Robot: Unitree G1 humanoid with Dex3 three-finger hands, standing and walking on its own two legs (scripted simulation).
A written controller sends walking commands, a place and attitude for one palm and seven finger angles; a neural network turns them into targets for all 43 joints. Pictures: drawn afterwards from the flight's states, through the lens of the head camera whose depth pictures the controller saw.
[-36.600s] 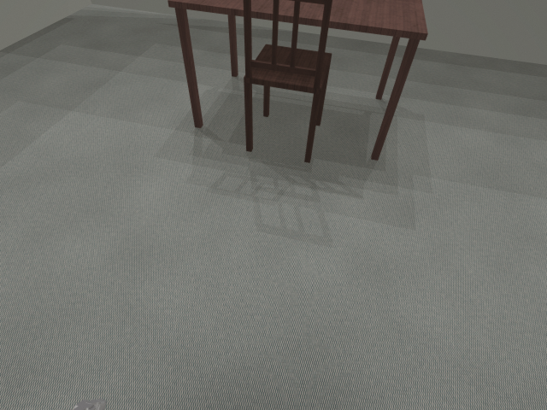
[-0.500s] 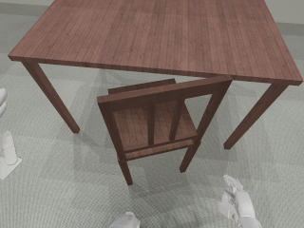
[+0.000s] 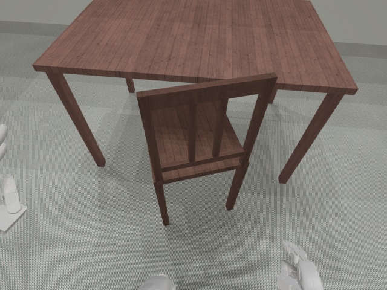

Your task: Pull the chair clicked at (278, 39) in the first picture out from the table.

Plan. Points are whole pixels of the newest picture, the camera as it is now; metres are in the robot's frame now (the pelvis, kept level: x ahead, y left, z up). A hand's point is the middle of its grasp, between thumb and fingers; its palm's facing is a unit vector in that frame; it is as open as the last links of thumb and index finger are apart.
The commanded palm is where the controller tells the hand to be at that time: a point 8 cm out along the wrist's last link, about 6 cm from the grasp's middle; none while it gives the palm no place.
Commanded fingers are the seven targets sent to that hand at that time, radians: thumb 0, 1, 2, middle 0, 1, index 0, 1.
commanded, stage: stop stepping back and stand still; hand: left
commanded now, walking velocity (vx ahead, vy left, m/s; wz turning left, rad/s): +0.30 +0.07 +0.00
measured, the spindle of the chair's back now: (191, 135) +0.55 +0.04 -0.08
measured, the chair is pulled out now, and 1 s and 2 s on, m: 0.14 0.14 0.14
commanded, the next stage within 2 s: let the arm hang, fingers relaxed in 0.54 s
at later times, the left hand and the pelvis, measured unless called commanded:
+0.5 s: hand out of the picture +0.15 +0.29 +0.16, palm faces +0.43 -0.80 -0.41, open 7.4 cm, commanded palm +0.10 +0.33 +0.19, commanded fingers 0.00 0.90 0.90 -0.20 -0.30 -0.20 -0.30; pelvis -0.04 +0.02 +0.00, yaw +0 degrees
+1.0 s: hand out of the picture +0.02 +0.21 -0.17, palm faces +0.09 -0.98 -0.17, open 6.8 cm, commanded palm none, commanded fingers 0.00 0.90 0.90 -0.20 -0.30 -0.20 -0.30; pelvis -0.02 +0.03 +0.01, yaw +2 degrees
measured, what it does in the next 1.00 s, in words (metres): steps on the spot: right foot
